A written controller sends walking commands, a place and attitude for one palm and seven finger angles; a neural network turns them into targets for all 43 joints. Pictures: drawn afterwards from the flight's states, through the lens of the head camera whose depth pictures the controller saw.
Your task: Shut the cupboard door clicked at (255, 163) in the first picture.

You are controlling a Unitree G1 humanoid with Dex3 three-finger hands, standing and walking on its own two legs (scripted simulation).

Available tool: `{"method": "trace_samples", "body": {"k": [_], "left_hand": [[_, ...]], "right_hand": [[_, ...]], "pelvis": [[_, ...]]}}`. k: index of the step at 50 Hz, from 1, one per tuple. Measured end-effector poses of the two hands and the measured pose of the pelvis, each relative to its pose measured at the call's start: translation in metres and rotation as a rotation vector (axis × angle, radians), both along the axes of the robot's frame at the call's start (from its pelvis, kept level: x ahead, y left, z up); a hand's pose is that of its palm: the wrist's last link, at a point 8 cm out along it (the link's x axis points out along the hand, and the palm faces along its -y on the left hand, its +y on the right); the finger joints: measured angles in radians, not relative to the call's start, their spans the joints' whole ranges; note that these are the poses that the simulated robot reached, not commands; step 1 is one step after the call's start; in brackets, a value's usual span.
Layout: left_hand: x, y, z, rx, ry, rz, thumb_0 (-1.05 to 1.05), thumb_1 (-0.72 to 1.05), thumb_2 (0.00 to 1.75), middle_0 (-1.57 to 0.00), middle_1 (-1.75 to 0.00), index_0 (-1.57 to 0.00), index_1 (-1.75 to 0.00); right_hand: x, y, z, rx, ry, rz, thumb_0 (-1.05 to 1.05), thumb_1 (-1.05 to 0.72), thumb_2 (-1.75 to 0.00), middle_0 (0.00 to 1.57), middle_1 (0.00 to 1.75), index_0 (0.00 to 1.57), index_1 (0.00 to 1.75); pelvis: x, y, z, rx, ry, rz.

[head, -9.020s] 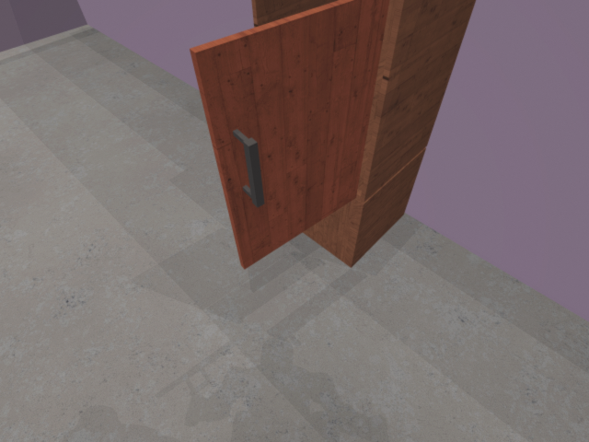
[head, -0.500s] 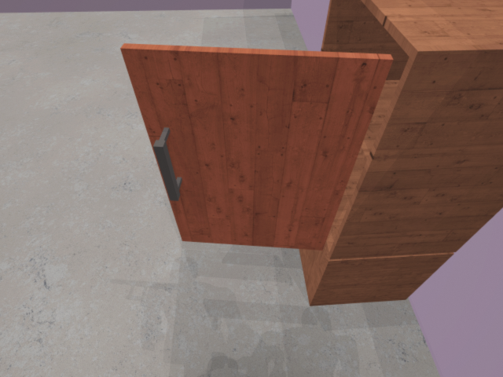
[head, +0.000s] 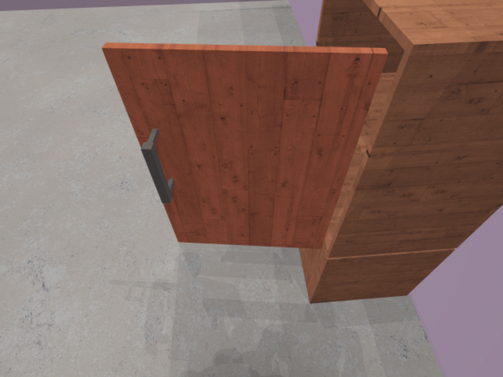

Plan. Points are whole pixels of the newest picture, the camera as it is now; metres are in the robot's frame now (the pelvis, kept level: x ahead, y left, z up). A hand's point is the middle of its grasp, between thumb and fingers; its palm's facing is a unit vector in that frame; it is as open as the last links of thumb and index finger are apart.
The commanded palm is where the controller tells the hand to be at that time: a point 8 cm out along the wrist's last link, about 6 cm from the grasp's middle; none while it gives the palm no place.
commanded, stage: come to a stop and stand still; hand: left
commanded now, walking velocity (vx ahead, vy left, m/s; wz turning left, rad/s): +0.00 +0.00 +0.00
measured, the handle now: (160, 168) +0.49 +0.21 +0.02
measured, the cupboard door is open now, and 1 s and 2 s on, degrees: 82 82 82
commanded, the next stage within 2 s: look again from close up in 0.22 s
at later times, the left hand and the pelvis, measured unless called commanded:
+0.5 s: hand out of the picture +0.03 +0.18 -0.16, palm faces -0.01 -0.97 -0.22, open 7.4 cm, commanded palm none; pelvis +0.01 +0.00 +0.01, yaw +0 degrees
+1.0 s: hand out of the picture +0.11 +0.19 -0.12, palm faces +0.16 -0.97 -0.21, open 7.3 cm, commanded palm +0.12 +0.23 -0.06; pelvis +0.02 +0.00 +0.01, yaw +0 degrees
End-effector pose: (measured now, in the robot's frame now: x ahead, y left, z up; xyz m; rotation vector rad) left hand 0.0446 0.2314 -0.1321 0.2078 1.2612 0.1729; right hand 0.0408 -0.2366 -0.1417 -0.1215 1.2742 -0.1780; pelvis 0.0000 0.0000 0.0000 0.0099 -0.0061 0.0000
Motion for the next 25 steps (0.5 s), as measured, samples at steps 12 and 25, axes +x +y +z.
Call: {"method": "trace_samples", "body": {"k": [12,25], "left_hand": [[-0.024,0.010,0.013,0.008,0.017,0.005,0.01,0.90,0.90,-0.20,-0.29,-0.20,-0.30],[-0.019,0.001,0.008,-0.026,0.063,-0.012,0.01,0.91,0.90,-0.20,-0.29,-0.21,-0.30]], "right_hand": [[0.018,0.017,0.007,0.033,-0.093,0.063,0.00,-0.93,-0.90,0.20,0.30,0.20,0.30],[-0.031,0.013,0.007,0.023,0.093,0.040,0.00,-0.91,-0.90,0.19,0.30,0.20,0.30]], "pelvis": [[-0.001,0.006,0.008,0.007,-0.013,-0.008],[0.008,0.004,0.013,0.005,-0.010,-0.007]]}}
